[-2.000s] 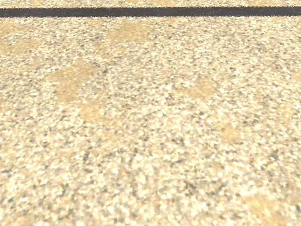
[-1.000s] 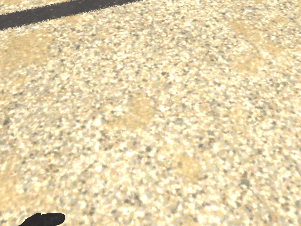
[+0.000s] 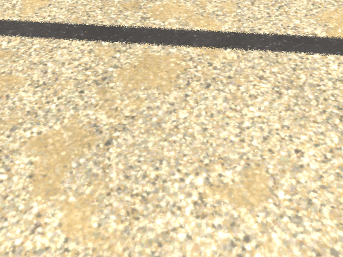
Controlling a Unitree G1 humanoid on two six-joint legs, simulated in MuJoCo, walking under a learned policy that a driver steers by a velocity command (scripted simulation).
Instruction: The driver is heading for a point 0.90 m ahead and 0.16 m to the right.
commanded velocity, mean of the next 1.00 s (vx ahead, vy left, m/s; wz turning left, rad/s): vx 0.12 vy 0.00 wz -0.23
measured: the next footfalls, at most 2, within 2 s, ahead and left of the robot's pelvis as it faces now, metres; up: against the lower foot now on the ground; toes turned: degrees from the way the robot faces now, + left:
left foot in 0.22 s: +0.01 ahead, +0.14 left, +0.00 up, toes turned -3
left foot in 1.16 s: +0.35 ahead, +0.03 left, +0.00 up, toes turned -19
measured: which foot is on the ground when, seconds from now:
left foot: up 0.00-0.20, down 0.22-0.60, up 0.62-1.00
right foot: down 0.00-1.00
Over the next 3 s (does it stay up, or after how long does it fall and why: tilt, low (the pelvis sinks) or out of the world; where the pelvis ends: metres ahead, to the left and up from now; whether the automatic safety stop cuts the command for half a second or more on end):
stays up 0.73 -0.22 0.00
